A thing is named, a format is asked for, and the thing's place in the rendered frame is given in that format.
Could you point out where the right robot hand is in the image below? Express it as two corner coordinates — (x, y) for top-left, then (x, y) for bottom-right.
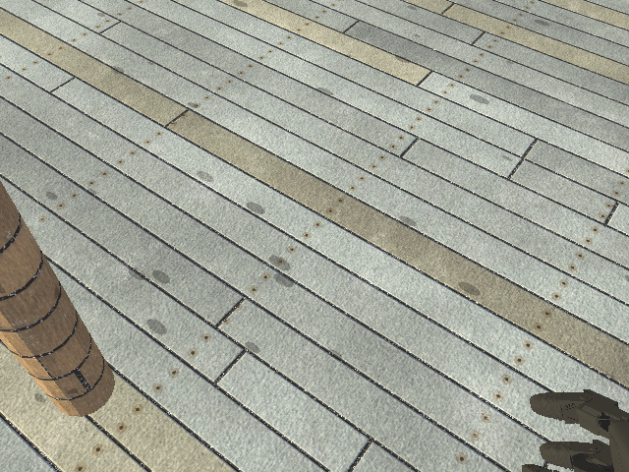
(522, 389), (629, 472)

